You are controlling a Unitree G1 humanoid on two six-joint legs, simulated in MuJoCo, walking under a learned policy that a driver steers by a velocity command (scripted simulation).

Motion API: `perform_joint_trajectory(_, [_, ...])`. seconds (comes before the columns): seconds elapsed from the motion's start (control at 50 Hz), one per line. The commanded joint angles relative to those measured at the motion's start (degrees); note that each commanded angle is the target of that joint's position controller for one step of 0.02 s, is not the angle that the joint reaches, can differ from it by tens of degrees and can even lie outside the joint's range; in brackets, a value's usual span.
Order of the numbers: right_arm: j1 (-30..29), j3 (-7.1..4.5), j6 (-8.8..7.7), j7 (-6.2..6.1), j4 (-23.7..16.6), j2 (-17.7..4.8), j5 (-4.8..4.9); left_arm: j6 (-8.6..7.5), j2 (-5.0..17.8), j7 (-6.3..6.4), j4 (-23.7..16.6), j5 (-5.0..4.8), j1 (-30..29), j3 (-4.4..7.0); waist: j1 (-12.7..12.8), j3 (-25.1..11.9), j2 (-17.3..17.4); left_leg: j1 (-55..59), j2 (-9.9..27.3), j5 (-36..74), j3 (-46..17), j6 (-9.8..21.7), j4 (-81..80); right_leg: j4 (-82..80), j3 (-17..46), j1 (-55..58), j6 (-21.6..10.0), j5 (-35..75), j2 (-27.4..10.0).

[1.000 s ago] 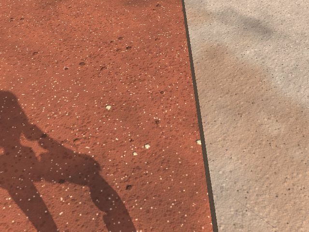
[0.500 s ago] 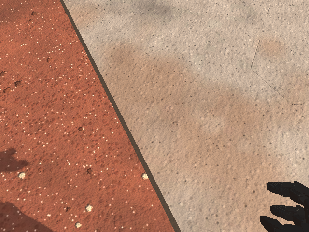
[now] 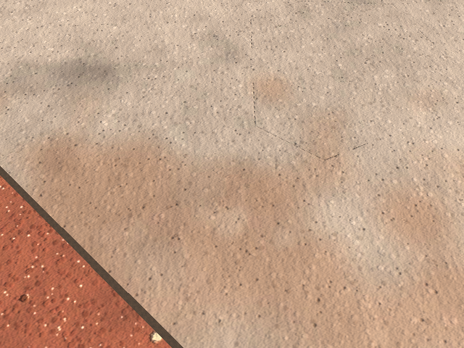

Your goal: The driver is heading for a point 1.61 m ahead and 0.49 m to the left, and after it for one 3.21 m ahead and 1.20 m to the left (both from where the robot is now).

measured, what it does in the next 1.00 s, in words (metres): steps on the spot: right foot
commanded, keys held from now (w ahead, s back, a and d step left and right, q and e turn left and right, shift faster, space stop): shift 1.00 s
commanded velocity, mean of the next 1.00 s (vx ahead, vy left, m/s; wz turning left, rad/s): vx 0.01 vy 0.00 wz -0.05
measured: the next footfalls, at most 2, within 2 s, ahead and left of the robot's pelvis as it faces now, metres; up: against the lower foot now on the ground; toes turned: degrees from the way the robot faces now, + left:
right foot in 0.02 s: +0.03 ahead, -0.11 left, +0.00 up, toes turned +2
left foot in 1.58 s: +0.13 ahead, +0.16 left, +0.00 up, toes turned +4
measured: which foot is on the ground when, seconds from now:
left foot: down 0.00-1.00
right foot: up 0.00-0.00, down 0.02-1.00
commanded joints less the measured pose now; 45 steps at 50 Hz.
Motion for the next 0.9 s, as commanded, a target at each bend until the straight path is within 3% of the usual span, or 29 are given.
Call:
perform_joint_trajectory(0.02, [2.31, -1.63, -0.97, -0.03, -1.7, -6.87, 0.38, -0.86, 7.27, -0.27, -2.4, 1.29, 4.93, 2.12, 2.06, -8.51, 5.81, -0.67, 7.77, -4.86, -8.1, 5.17, -1.83, -13.96, 4.21, 12.96, -5.31, 8.54, -3.97])
perform_joint_trajectory(0.04, [1.62, -0.53, -1.93, 0.32, -3.63, -2.79, -1.1, -0.77, 11.7, -0.19, -2.21, 2.47, 3.17, 3.04, -0.31, -7.68, -10.43, -5.8, 0.07, -13.5, 1.34, 0.48, 4.53, -15.63, 15.98, 9.51, -10.81, 10.96, -14.17])
perform_joint_trajectory(0.06, [-3.34, -1.22, -2.4, 0.14, -4.36, -5.79, -1.44, -1.41, 7.95, -0.33, -3.23, 3.48, 1.27, 2.09, 3.04, -5.58, -10.95, -3.09, 1.25, -18.35, -0.36, -1.42, 8.13, -19.7, 19.69, 1.76, -14.8, 8.01, -17.81])
perform_joint_trajectory(0.08, [-4.15, -1.54, -2.48, 0.27, -4.1, -6.2, -0.98, -2.28, 5.54, -0.23, -3.16, 3.71, -1.28, 1.17, 2.08, -3.8, -9.31, -0.68, 2.04, -16.16, -1.59, -1.73, 9.89, -19.69, 17.65, -0.01, -13.84, 6.0, -15.54])
perform_joint_trajectory(0.12, [-1.94, -1.43, -2.18, 0.14, -2.09, -4.95, -1.52, -3.41, 4.88, -0.04, -2.48, 1.98, -3.21, 1.0, 1.23, -3.27, -9.02, 1.34, 1.8, -10.46, -0.91, -2.64, 7.93, -17.04, 12.9, 1.15, -10.65, 8.64, -11.32])
perform_joint_trajectory(0.16, [-0.7, -1.0, -2.22, 0.38, -1.5, -3.78, -1.53, -3.79, 4.13, 0.03, -1.47, 1.42, -2.49, 0.53, 0.14, -3.73, -7.97, 5.9, 1.85, -4.94, -0.41, -2.97, 3.44, -13.85, 10.31, 1.43, -9.26, 18.44, -9.4])
perform_joint_trajectory(0.18, [-0.4, -0.76, -2.29, 0.56, -1.36, -3.63, -1.58, -3.89, 3.67, -0.1, -0.87, 1.29, -0.75, 0.45, 0.36, -4.75, -6.81, 8.33, 2.21, 0.32, -0.55, -2.94, 0.65, -12.55, 9.45, 2.48, -8.02, 18.36, -8.19])
perform_joint_trajectory(0.22, [-0.13, -1.01, -2.15, 0.46, -1.44, -6.01, -1.38, -4.27, 3.35, -0.55, -0.15, 1.73, 3.06, 0.34, 2.37, -5.36, -3.44, 12.75, 3.95, 8.49, -1.84, -2.06, 0.31, -11.86, 9.38, 0.9, -5.78, 12.48, -5.77])
perform_joint_trajectory(0.24, [0.02, -1.55, -1.97, 0.45, -0.43, -7.12, -0.88, -4.31, 3.68, -0.54, 0.08, 1.53, 3.99, 0.43, 2.61, -4.62, -0.77, 11.61, 2.84, 4.24, -1.32, -1.13, 1.26, -12.79, 7.95, 0.38, -5.0, 10.87, -4.66])
perform_joint_trajectory(0.26, [0.58, -1.26, -1.87, 0.58, -0.09, -5.38, -0.99, -4.26, 4.2, -0.41, 0.41, 1.37, 2.17, 0.47, 0.89, -3.5, -1.78, 10.6, 2.46, 2.19, -1.46, -1.01, -0.14, -12.31, 7.3, 0.5, -4.79, 8.7, -4.59])
perform_joint_trajectory(0.32, [-0.37, -0.96, -1.94, 0.35, 0.89, -4.64, -1.29, -3.73, 3.52, 0.02, 0.39, 1.34, 1.29, 0.51, 1.3, -2.48, 0.04, 10.72, 2.55, 2.92, -1.61, -1.18, -1.04, -12.13, 6.38, -0.09, -4.64, 8.06, -3.94])
perform_joint_trajectory(0.58, [0.06, -0.91, -2.09, -0.73, 5.19, -3.97, -0.84, -3.79, 2.08, 0.61, 4.44, 1.04, 3.15, 0.95, 1.53, -3.0, -0.1, 11.01, 2.48, 3.06, -1.51, -0.78, -0.6, -11.22, 4.15, 1.5, -3.74, 9.93, -2.38])
perform_joint_trajectory(0.9, [1.31, -1.08, -1.54, -1.41, 13.6, -3.14, -0.49, -3.97, 1.68, 1.46, 12.24, 0.65, 5.72, 1.25, 1.58, -1.25, 0.15, 11.4, 1.85, 2.79, -1.01, -0.43, -1.94, -12.5, 2.9, 2.65, -3.13, 11.12, -1.79])
Velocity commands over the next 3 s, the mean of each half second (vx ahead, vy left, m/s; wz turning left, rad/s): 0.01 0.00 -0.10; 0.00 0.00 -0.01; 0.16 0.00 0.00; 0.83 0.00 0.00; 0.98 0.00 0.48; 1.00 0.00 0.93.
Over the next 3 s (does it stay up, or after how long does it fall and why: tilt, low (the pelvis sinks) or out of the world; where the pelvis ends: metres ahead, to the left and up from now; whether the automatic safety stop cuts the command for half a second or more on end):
stays up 1.26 0.17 -0.01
